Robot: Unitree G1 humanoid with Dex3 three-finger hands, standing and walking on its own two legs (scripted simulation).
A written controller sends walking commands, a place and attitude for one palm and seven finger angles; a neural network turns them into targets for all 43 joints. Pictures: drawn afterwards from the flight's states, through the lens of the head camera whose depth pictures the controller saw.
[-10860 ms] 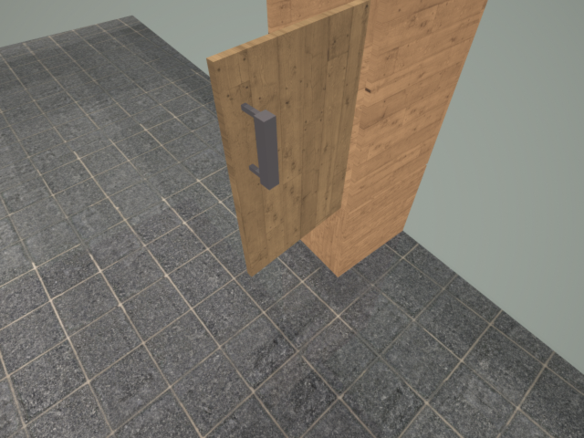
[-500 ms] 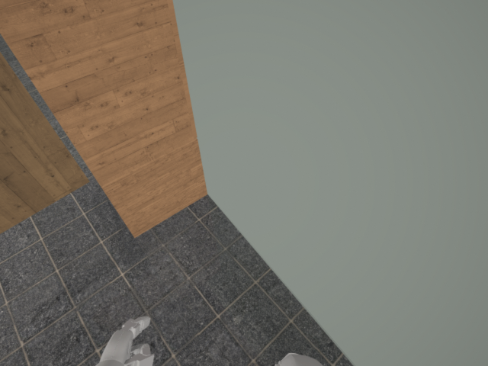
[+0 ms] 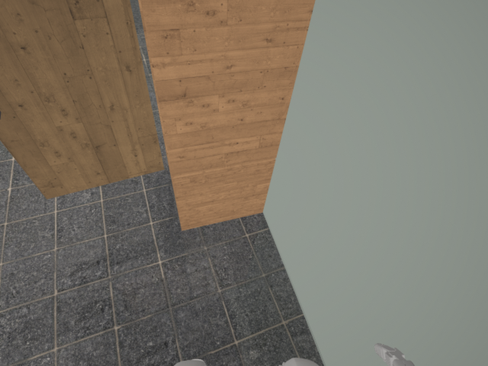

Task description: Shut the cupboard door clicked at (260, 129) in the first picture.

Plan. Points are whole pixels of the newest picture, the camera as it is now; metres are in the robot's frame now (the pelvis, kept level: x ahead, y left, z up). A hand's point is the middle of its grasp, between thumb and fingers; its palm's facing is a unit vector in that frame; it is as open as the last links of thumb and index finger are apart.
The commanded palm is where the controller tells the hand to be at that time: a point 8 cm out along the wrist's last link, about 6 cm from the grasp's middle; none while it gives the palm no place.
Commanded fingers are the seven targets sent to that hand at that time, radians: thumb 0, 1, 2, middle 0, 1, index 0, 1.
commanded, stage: turn to face it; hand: left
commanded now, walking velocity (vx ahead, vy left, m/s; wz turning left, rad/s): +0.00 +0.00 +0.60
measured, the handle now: out of the picture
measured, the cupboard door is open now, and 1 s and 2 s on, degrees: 96 96 96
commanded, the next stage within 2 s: take the last steps up to it in 0.64 s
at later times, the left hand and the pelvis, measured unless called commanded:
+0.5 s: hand out of the picture +0.05 +0.14 -0.15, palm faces +0.30 -0.92 -0.24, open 7.4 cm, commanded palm none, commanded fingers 0.00 0.90 0.90 -0.20 -0.30 -0.20 -0.30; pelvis +0.03 -0.06 +0.01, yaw +18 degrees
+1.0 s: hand out of the picture -0.02 +0.13 -0.15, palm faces +0.51 -0.82 -0.25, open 7.4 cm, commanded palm none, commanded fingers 0.00 0.90 0.90 -0.20 -0.30 -0.20 -0.30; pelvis +0.05 -0.06 +0.01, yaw +28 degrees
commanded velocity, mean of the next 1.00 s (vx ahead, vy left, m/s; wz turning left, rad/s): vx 0.08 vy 0.03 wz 0.35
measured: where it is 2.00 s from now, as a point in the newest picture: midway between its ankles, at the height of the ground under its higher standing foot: (192, 351)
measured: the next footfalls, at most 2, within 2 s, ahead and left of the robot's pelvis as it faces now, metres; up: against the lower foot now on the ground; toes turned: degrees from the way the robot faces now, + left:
right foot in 0.30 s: +0.08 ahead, -0.18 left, +0.00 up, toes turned +10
left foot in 0.62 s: +0.04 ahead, +0.08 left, +0.00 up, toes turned +24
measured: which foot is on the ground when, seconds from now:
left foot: down 0.00-0.30, up 0.32-0.60, down 0.62-0.88, up 0.90-1.00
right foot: up 0.00-0.28, down 0.30-0.62, up 0.64-0.86, down 0.88-1.00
